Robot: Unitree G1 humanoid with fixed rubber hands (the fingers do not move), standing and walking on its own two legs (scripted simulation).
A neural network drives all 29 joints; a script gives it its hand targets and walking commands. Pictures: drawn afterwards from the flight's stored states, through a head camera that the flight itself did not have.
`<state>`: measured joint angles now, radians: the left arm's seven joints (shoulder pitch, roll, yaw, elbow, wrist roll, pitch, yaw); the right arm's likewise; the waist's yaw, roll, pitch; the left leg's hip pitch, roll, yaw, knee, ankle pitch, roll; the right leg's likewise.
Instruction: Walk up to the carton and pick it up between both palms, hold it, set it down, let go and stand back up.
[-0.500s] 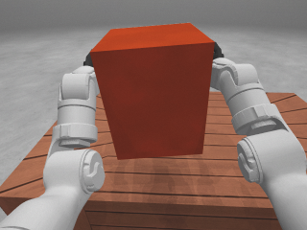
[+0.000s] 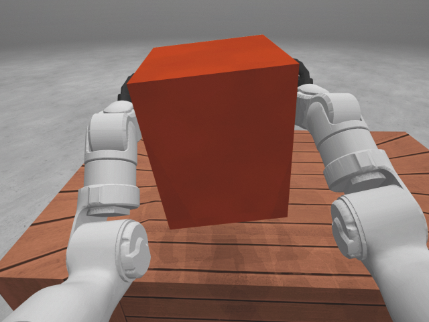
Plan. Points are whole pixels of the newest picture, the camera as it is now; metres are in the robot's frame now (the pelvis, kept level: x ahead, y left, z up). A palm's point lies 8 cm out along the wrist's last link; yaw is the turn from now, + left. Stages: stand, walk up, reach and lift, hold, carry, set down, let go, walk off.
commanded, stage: hold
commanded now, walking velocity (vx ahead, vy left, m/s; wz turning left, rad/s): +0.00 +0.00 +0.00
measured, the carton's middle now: (217, 129) +0.35 -0.01 +0.28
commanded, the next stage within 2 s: none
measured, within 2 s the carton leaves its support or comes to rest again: neither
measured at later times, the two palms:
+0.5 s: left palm (127, 107) +0.37 +0.14 +0.31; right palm (297, 98) +0.37 -0.15 +0.32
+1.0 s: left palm (128, 112) +0.37 +0.14 +0.31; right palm (299, 98) +0.36 -0.15 +0.33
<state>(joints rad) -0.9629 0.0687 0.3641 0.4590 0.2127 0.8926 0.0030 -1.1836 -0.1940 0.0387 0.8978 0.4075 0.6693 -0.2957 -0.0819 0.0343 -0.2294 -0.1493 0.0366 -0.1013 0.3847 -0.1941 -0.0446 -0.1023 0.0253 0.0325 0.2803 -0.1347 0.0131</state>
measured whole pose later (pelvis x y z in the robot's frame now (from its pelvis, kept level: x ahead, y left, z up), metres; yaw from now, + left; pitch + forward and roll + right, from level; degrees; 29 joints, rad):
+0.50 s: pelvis +0.00 +0.00 +0.00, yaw +0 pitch -2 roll -2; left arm -1.02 0.11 0.36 0.55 0.20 0.87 -0.01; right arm -1.20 -0.20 0.06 0.92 0.41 0.67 -0.30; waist -0.08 0.03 -0.23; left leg -0.15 0.04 -0.11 0.38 -0.19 -0.04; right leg -0.10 0.03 0.03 0.27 -0.13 0.01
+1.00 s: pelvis +0.00 +0.00 +0.00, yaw +0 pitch -2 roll -2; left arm -0.98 0.08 0.36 0.49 0.21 0.88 0.01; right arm -1.19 -0.19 0.04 0.91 0.41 0.67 -0.30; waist -0.08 0.03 -0.23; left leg -0.15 0.04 -0.11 0.38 -0.19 -0.05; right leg -0.10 0.03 0.04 0.27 -0.13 0.01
